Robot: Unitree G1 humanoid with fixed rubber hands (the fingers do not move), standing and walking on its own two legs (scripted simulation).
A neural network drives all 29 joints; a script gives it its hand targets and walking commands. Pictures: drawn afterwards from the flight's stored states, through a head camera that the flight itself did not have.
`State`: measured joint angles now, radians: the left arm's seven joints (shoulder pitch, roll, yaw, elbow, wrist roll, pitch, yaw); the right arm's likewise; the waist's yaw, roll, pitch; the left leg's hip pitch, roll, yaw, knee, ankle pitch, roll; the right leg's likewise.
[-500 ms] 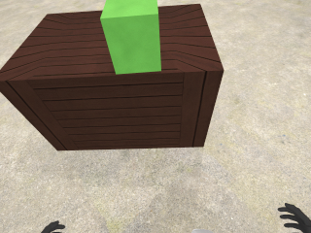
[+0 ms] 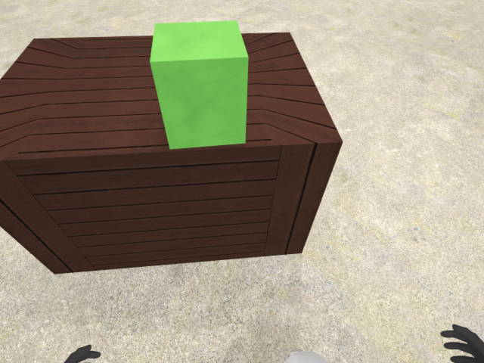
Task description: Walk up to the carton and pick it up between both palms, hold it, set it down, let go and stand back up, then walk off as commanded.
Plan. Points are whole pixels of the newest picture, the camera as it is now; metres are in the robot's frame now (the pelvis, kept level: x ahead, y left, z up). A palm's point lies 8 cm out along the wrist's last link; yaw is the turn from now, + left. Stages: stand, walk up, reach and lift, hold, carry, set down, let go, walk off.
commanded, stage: walk up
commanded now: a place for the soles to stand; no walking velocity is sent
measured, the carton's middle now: (202, 86) +0.77 +0.09 +0.04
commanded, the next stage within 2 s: none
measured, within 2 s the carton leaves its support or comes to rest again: neither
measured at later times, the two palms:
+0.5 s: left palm (59, 326) +0.22 +0.34 -0.09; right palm (425, 316) +0.20 -0.31 -0.08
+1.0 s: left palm (83, 267) +0.32 +0.32 -0.08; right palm (410, 284) +0.26 -0.32 -0.09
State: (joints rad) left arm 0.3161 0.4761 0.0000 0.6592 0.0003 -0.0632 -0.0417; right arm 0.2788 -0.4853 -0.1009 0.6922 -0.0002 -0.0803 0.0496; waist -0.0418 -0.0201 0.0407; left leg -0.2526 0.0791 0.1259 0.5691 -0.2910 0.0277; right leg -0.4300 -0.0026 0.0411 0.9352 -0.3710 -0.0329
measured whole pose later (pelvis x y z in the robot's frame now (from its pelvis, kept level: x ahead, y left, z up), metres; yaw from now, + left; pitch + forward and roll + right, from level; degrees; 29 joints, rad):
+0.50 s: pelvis +0.11 +0.02 -0.02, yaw -3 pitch +0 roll -1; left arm 0.32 0.47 0.00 0.66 0.00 -0.08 -0.03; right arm 0.28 -0.48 -0.07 0.69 0.00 -0.07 0.05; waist 0.01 0.01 0.03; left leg -0.44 0.05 0.06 0.69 -0.25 0.03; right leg -0.38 -0.03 0.01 0.77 -0.39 -0.04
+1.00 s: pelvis +0.20 +0.01 -0.01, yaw -4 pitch +1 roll +0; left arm 0.32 0.47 0.00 0.66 0.00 -0.07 -0.02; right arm 0.32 -0.47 -0.04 0.69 0.00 -0.06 0.03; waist 0.00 0.01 0.03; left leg -0.42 0.06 0.05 0.79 -0.44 0.02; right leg -0.40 -0.03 -0.02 0.67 -0.29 -0.02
